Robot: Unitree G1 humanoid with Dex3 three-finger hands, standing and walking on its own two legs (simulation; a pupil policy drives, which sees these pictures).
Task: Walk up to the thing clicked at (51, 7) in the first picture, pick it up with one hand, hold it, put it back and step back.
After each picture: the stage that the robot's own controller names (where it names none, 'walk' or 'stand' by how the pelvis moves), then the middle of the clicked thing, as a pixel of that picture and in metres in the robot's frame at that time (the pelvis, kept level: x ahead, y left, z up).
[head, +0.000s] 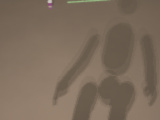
stand; (50, 4) +2.33 +0.47 -0.72
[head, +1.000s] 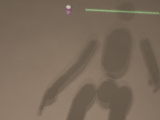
walk; (68, 10) +2.22 +0.18 -0.70
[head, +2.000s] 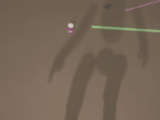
walk; (70, 28) +1.59 +0.10 -0.71
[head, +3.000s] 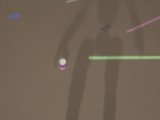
walk; (62, 64) +1.05 +0.17 -0.71
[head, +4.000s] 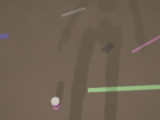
walk; (55, 103) +0.62 +0.21 -0.71
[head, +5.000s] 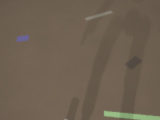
walk; out of the picture +0.40 +0.19 -0.71
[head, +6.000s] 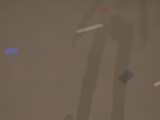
stand; out of the picture +0.31 +0.16 -0.72
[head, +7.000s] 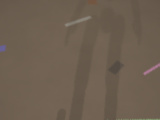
stand; out of the picture +0.31 +0.20 -0.72
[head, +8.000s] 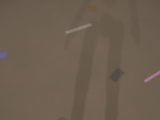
stand; out of the picture +0.29 +0.20 -0.73
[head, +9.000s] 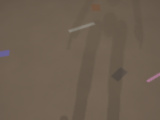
stand; out of the picture +0.29 +0.19 -0.73
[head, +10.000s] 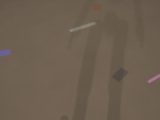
stand; out of the picture +0.29 +0.19 -0.73
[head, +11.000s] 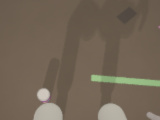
go down; (44, 96) +0.36 +0.18 -0.48
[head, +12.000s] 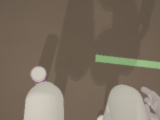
go down; (39, 76) +0.39 +0.20 -0.32
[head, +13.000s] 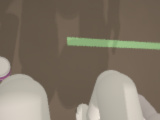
close in; (0, 69) +0.37 +0.23 -0.24
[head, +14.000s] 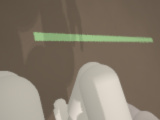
close; out of the picture +0.37 +0.24 -0.22
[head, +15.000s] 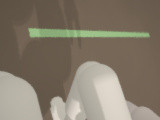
close; out of the picture +0.37 +0.25 -0.22
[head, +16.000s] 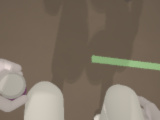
lift; (14, 89) +0.28 +0.24 -0.07
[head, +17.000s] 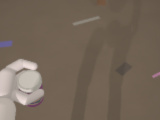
hold; (31, 89) +0.32 +0.17 +0.06
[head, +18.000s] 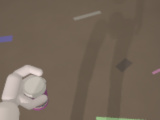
hold; (36, 93) +0.31 +0.16 +0.01
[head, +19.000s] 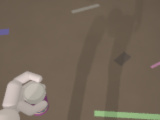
crouch; (37, 99) +0.31 +0.16 -0.02
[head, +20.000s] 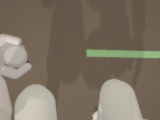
lower; (18, 61) +0.41 +0.20 -0.08
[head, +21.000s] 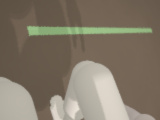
lower; out of the picture +0.40 +0.26 -0.22
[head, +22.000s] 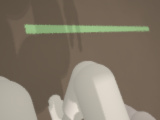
lower; out of the picture +0.39 +0.27 -0.22
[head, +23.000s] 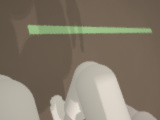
lower; out of the picture +0.38 +0.26 -0.22
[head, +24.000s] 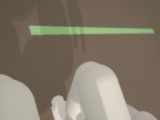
lower; out of the picture +0.37 +0.27 -0.22
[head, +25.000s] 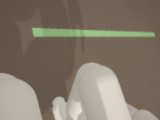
open; out of the picture +0.36 +0.25 -0.22
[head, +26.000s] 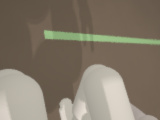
stand; out of the picture +0.35 +0.24 -0.23
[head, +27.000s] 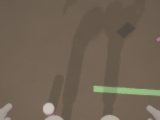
walk; (49, 110) +0.34 +0.18 -0.54
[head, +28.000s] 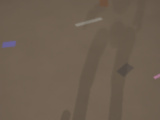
stand; out of the picture +0.33 +0.17 -0.66
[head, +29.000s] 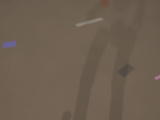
stand; out of the picture +0.32 +0.17 -0.67
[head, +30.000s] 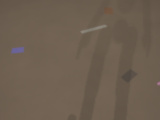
stand; out of the picture +0.33 +0.15 -0.72
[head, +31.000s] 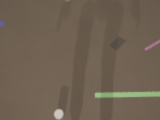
walk; (59, 115) +0.39 +0.16 -0.70
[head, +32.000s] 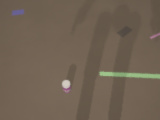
walk; (66, 86) +0.64 +0.16 -0.70
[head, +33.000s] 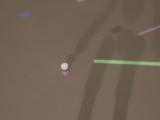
stand; (65, 69) +0.96 +0.19 -0.70
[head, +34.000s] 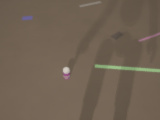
stand; (66, 73) +0.96 +0.16 -0.72
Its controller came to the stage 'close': yes
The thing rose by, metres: 0.71
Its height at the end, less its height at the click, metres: +0.00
